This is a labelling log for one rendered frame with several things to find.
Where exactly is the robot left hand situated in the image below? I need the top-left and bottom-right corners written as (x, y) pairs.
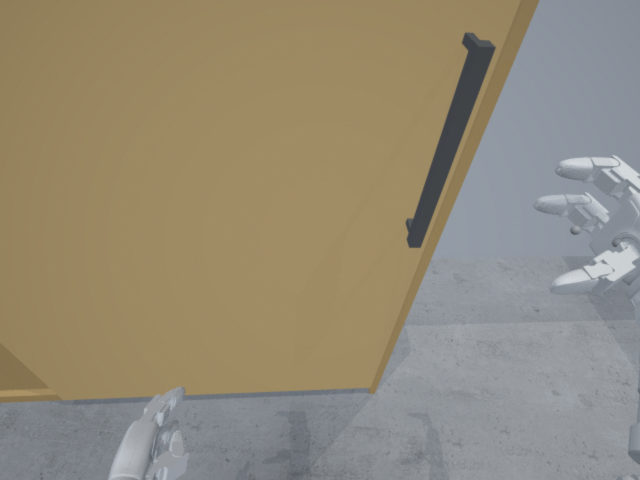
top-left (108, 387), bottom-right (189, 480)

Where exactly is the handle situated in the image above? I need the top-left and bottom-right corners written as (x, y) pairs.
top-left (406, 32), bottom-right (496, 248)

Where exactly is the wardrobe door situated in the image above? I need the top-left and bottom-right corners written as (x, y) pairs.
top-left (0, 343), bottom-right (49, 390)
top-left (0, 0), bottom-right (521, 400)

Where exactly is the robot right hand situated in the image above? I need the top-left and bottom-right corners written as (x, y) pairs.
top-left (533, 155), bottom-right (640, 296)

